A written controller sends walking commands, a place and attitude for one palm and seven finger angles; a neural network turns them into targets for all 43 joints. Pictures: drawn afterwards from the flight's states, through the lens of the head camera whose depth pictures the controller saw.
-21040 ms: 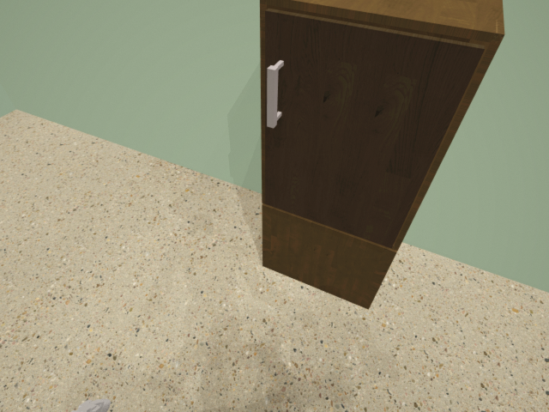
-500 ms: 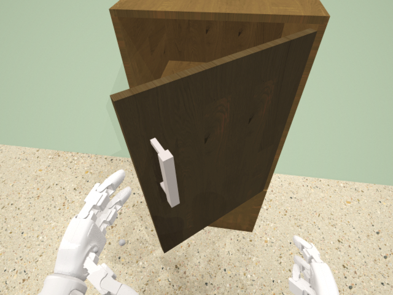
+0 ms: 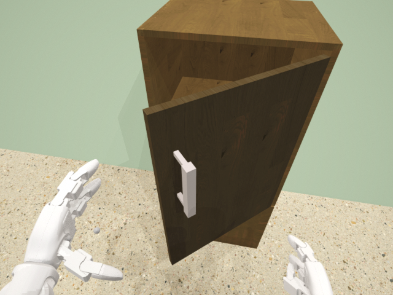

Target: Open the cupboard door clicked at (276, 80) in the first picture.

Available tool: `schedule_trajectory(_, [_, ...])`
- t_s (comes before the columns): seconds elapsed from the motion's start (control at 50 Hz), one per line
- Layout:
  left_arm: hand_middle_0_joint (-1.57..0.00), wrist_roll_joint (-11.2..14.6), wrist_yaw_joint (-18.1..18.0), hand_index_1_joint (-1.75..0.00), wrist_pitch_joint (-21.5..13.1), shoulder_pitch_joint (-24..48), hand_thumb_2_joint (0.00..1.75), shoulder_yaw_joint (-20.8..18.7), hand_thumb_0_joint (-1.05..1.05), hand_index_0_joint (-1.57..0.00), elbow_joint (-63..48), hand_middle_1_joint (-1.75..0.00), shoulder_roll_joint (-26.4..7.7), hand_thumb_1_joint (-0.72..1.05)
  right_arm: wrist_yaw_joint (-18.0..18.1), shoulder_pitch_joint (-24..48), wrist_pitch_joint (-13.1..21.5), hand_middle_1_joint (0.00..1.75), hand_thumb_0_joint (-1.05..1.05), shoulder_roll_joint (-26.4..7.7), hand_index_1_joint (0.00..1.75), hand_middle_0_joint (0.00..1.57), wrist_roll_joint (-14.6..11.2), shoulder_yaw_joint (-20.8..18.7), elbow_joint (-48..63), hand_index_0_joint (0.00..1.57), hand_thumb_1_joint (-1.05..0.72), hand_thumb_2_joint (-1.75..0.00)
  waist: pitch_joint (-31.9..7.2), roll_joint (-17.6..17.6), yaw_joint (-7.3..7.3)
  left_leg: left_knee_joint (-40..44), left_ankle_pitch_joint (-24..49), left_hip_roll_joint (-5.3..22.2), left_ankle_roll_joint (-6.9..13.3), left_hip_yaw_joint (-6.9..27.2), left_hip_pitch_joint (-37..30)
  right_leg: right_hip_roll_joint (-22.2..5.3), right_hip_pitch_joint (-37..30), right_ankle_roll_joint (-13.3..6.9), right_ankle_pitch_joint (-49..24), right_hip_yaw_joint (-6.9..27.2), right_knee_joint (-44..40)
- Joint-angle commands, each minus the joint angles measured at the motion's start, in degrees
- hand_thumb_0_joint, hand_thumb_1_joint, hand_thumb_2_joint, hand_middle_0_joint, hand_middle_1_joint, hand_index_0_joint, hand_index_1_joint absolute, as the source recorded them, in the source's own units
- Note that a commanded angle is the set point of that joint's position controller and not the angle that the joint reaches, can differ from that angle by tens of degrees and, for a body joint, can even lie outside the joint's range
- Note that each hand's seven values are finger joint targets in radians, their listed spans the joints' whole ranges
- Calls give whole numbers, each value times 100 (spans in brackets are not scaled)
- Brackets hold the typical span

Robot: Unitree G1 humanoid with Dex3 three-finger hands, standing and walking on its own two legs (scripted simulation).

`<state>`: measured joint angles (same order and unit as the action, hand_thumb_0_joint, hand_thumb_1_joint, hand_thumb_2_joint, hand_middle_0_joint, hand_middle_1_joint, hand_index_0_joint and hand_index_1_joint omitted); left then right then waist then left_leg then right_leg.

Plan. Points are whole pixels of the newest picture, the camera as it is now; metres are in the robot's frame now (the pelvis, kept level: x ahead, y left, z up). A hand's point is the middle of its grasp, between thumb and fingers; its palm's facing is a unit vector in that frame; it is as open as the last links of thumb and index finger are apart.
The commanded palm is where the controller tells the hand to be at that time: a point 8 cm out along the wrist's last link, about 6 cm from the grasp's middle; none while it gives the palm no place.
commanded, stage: draw the hand back to the body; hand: left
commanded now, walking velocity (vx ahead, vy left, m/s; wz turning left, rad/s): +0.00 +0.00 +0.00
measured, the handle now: (184, 185) +0.30 +0.07 +0.10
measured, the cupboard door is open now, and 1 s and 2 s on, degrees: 41 41 41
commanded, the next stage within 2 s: step back with the hand held close in 1.00 s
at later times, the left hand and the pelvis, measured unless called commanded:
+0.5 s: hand (61, 204) +0.20 +0.24 +0.17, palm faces +0.39 -0.83 -0.39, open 10.6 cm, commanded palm +0.15 +0.28 +0.18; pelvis +0.01 +0.00 +0.02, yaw -1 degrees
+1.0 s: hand (63, 204) +0.19 +0.23 +0.18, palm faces +0.43 -0.81 -0.39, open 7.5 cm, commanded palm +0.14 +0.27 +0.19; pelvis +0.00 -0.03 +0.02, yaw -1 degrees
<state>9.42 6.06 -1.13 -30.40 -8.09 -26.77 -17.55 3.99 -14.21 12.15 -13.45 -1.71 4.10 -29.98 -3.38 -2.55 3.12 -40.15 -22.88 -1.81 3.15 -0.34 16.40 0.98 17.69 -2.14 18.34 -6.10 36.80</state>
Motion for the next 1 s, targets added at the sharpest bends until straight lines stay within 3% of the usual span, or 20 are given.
schedule_trajectory(0.0, [-16, -450, -943, -30, -361, 143, 45, -224, 0, -16, -1362, -30, -343, -15, 53, 714, 170, 30, 0, -520, 30, 20, 55, -281, 887, 20, -90, -90, 224, -303, -43, 1336, 1139, 306, -284, 592, 267, -132, -594, -25, -666, 422, -795])
schedule_trajectory(0.04, [-16, -540, -1122, -30, -400, 171, 48, -455, 0, -16, -1292, -30, -595, -8, 58, 762, 123, 30, 0, -560, 30, 20, 82, -319, 786, 20, -90, -90, 132, -201, -11, 1418, 1343, 322, -282, 548, 127, -140, -809, -32, -825, 433, -903])
schedule_trajectory(0.08, [-17, -604, -1203, -30, -444, 273, 51, -420, 0, -17, -1296, -30, -559, -1, 55, 774, 65, 30, 0, -549, 30, 20, 98, -316, 771, 20, -90, -90, 85, -123, -39, 1523, 1393, 322, -276, 527, -46, -136, -870, -11, -824, 430, -987])
schedule_trajectory(0.16, [-17, -685, -1345, -30, -539, 453, 57, -573, 0, -17, -1402, -30, -702, 13, 68, 866, 46, 30, 0, -555, 30, 20, 118, -319, 670, 20, -90, -90, 23, -344, -13, 1770, 1566, 345, -330, 587, -317, -145, -1060, -23, -874, 430, -1105])
schedule_trajectory(0.26, [-18, -674, -1404, -30, -576, 328, 64, -940, 0, -18, -1229, -30, -874, 31, 60, 907, -21, 30, 0, -546, 30, 20, 134, -366, 532, 20, -90, -90, -114, 7, 45, 1833, 2305, 349, -359, 490, -570, -148, -1376, -6, -1365, 428, -1245])
schedule_trajectory(0.3, [-18, -659, -1388, -30, -574, 320, 68, -1020, 0, -18, -1070, -30, -857, 37, 25, 953, -83, 30, 0, -533, 30, 20, 123, -372, 485, 20, -90, -90, 43, 59, 49, 1877, 2386, 351, -371, 454, -588, -138, -1373, 1, -1416, 427, -1322])
schedule_trajectory(0.34, [-18, -666, -1392, -30, -588, 403, 70, -1112, 0, -18, -997, -30, -917, 44, 14, 1000, -112, 30, 0, -562, 30, 20, 121, -384, 436, 20, -90, -90, 124, -104, 53, 1934, 2338, 360, -391, 475, -590, -132, -1387, -8, -1358, 426, -1374])
schedule_trajectory(0.48, [-19, -599, -1414, -30, -649, 643, 81, -1520, 0, -19, -783, -30, -1134, 69, 11, 1052, -236, 30, 0, -527, 30, 20, 107, -416, 362, 20, -90, -90, 177, -23, 59, 2040, 2046, 306, -295, 370, -676, -145, -1475, 8, -1350, 482, -1568])
schedule_trajectory(0.54, [-20, -588, -1436, -30, -704, 860, 86, -1744, 0, -20, -883, -30, -1364, 80, 37, 1103, -231, 30, 0, -541, 30, 20, 93, -443, 323, 20, -90, -90, 56, -296, 74, 2010, 1971, 275, -243, 297, -759, -175, -1567, 2, -1390, 552, -1652])
schedule_trajectory(0.6, [-20, -538, -1436, -30, -722, 873, 90, -1835, 0, -20, -736, -30, -1354, 90, 23, 1089, -239, 30, 0, -513, 30, 20, 96, -444, 282, 20, -90, -90, 101, -53, 70, 2002, 2035, 258, -205, 266, -792, -171, -1562, 24, -1496, 561, -1712])
schedule_trajectory(0.68, [-20, -550, -1381, -30, -712, 825, 90, -1518, 0, -20, -574, -30, -1059, 90, -12, 1101, -253, 30, 0, -552, 30, 20, 87, -467, 258, 20, -90, -90, 226, -196, 22, 2013, 2079, 253, -183, 232, -864, -183, -1468, 52, -1509, 561, -1762])
schedule_trajectory(0.72, [-20, -543, -1384, -30, -728, 823, 90, -1564, 0, -20, -512, -30, -1118, 90, -19, 1112, -255, 30, 0, -556, 30, 20, 90, -486, 244, 20, -90, -90, 234, 20, 34, 2012, 1958, 247, -145, 210, -854, -185, -1469, 72, -1412, 580, -1819])
schedule_trajectory(0.84, [-20, -552, -1406, -30, -815, 935, 90, -1818, 0, -20, -637, -30, -1432, 90, 20, 1168, -225, 30, 0, -544, 30, 20, 93, -508, 222, 20, -90, -90, 97, -39, 85, 1949, 1854, 217, -122, 170, -901, -230, -1550, 68, -1363, 689, -1892])
schedule_trajectory(0.9, [-20, -538, -1398, -30, -839, 882, 90, -1740, 0, -20, -686, -30, -1307, 90, 14, 1163, -206, 30, 0, -488, 30, 20, 88, -495, 225, 20, -90, -90, 71, -127, 64, 1939, 1886, 204, -120, 141, -946, -241, -1548, 80, -1415, 706, -1908])
schedule_trajectory(0.98, [-20, -538, -1390, -30, -840, 888, 90, -1683, 0, -20, -541, -30, -1246, 90, 8, 1177, -181, 30, 0, -484, 30, 20, 85, -490, 198, 20, -90, -90, 341, -196, 47, 1975, 1699, 213, -119, 137, -913, -239, -1384, 86, -1151, 720, -2016])
